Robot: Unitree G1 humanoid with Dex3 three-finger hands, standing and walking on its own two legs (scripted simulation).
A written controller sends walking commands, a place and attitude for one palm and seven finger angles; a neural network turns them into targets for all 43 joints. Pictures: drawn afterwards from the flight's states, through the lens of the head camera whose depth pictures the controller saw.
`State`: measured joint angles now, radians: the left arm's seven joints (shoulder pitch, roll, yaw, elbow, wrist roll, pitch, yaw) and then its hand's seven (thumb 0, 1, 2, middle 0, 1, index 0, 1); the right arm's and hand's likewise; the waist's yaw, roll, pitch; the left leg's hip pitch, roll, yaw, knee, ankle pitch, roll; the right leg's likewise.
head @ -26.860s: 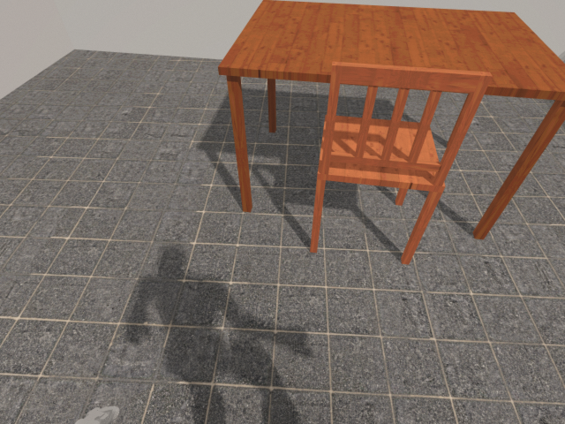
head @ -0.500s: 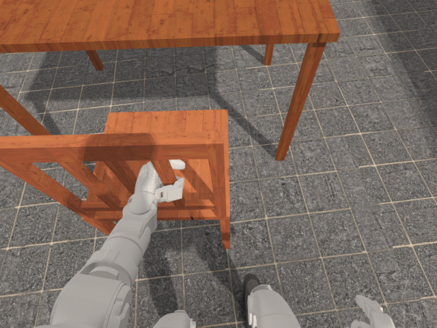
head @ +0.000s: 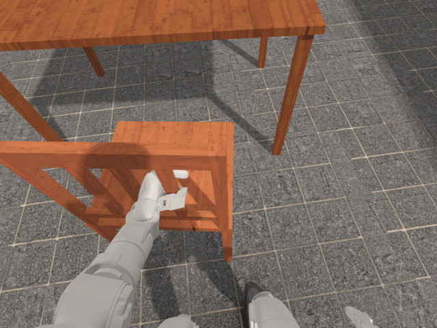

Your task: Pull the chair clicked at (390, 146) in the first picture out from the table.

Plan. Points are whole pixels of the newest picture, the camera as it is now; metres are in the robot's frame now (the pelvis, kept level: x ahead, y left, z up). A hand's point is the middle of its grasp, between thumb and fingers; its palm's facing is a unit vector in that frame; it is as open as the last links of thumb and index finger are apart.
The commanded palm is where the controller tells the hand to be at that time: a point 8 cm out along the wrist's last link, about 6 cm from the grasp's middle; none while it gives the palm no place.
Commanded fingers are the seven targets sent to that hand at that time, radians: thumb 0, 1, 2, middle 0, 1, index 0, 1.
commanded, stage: step backward, pulling the chair out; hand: left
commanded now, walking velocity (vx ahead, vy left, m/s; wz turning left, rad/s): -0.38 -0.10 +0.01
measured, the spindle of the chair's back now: (136, 192) +0.40 +0.19 -0.08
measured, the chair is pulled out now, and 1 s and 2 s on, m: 0.33 0.60 0.66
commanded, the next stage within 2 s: stop walking, hand still on the chair in 0.66 s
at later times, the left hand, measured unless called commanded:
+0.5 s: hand (185, 245) +0.27 +0.07 -0.05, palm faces -0.08 -0.98 -0.16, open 5.9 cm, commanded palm +0.26 +0.13 -0.05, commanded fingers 0.00 0.90 0.90 -0.50 -1.45 -0.50 -1.45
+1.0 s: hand out of the picture +0.10 +0.09 -0.05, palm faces -0.12 -0.99 -0.12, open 5.9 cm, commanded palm +0.09 +0.15 -0.04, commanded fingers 0.00 0.90 0.90 -0.50 -1.45 -0.50 -1.45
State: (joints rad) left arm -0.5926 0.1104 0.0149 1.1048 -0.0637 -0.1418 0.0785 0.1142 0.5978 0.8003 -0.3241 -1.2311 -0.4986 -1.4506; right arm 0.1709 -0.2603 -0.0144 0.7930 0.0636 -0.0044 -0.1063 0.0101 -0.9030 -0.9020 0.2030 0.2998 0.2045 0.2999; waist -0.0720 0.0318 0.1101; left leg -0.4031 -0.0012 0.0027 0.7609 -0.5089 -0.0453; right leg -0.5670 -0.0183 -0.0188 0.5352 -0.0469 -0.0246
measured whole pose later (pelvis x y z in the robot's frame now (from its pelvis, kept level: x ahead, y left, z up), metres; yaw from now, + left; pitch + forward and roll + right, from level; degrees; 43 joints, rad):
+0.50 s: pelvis -0.10 -0.01 +0.01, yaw -2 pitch +4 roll +3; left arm -0.54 0.12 0.05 1.05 -0.07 -0.15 0.08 0.12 0.61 0.76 -0.33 -1.22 -0.50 -1.45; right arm 0.14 -0.28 -0.03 0.76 0.05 -0.01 -0.09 0.01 -0.90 -0.90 0.20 0.30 0.20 0.30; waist -0.09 0.01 0.15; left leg -0.45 -0.01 -0.06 0.89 -0.53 -0.07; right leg -0.48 -0.01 0.00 0.54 -0.14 -0.05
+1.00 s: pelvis -0.21 +0.01 +0.01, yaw -1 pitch +0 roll +0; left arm -0.31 0.08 -0.05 0.88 -0.07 -0.10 0.03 0.15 0.61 0.81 -0.35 -1.23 -0.50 -1.45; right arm 0.24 -0.22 0.01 0.73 0.04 0.00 -0.10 0.01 -0.91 -0.90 0.20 0.30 0.21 0.30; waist -0.05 0.07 0.10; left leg -0.28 0.06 -0.02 0.63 -0.41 -0.03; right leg -0.37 0.02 -0.04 0.58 -0.21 -0.04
